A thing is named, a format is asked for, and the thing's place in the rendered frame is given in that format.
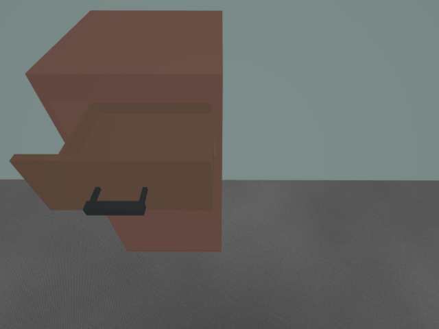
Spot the drawer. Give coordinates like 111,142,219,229
9,103,215,210

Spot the cabinet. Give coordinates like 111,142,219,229
25,10,223,252

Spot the handle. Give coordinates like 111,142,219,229
83,187,148,215

